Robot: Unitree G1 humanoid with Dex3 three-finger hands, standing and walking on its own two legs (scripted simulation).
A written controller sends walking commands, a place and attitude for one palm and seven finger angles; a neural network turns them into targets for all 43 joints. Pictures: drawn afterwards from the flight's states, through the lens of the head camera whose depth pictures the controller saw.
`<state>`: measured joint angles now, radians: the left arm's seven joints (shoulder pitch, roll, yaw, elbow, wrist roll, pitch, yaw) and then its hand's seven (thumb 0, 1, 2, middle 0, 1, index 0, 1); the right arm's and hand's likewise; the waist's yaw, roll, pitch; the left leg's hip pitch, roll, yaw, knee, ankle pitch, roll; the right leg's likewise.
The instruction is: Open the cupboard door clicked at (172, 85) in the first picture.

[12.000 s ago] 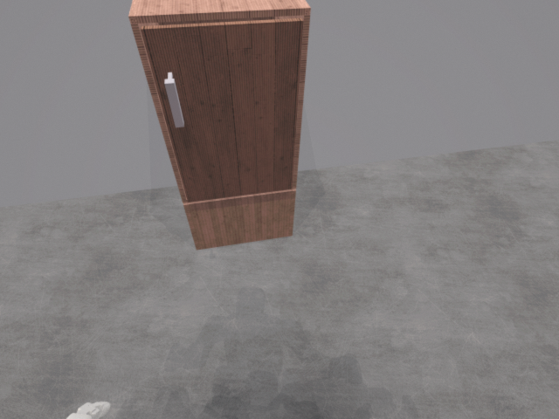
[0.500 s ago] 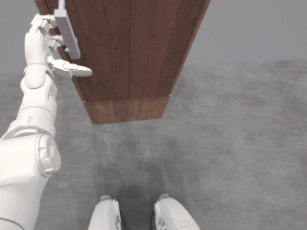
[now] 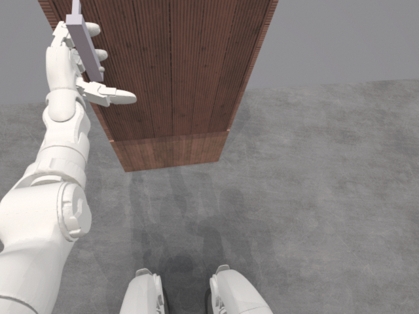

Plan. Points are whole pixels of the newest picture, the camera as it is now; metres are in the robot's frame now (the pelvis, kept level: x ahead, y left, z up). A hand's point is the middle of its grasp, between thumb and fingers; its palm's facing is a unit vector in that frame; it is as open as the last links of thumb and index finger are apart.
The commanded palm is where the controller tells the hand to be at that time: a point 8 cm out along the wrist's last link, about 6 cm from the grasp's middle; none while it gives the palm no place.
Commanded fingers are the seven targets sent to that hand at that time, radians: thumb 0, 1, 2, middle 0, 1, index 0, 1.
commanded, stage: slide the fingers in behind the handle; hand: left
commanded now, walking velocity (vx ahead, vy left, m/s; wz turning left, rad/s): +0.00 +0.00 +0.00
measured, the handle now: (87, 43) +0.61 +0.15 +0.08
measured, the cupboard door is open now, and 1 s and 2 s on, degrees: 0 0 40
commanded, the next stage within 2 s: close the thumb around the handle in 0.24 s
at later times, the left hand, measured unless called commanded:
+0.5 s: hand (100, 71) +0.55 +0.13 +0.07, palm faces +0.06 -1.00 -0.01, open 13.3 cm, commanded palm +0.52 +0.17 +0.07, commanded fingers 0.00 0.00 0.52 -0.34 -1.25 -0.34 -1.25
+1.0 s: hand (101, 70) +0.55 +0.13 +0.07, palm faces +0.06 -1.00 -0.01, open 5.9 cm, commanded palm +0.52 +0.16 +0.07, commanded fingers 0.00 0.90 0.90 -0.40 -1.35 -0.40 -1.35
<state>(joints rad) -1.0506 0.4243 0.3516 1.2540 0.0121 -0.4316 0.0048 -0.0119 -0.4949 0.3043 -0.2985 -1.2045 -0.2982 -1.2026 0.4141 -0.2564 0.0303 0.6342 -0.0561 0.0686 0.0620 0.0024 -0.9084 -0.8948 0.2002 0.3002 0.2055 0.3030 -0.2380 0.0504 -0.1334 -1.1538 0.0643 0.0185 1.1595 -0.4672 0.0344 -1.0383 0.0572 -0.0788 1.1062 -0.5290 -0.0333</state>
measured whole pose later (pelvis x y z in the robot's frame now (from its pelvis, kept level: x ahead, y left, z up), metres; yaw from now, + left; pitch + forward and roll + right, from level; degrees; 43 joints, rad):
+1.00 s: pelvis +0.00 +0.00 +0.00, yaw +0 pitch +26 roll -4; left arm -1.01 0.39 0.33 1.22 -0.01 -0.44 0.01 0.01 0.70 0.81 -0.35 -1.32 -0.34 -1.32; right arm 0.42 -0.25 0.02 0.64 -0.05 0.07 0.07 0.00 -0.91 -0.89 0.20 0.30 0.21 0.30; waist -0.22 0.05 -0.14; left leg -1.13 0.06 0.02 1.14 -0.47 0.03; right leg -1.02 0.06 -0.07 1.09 -0.53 -0.03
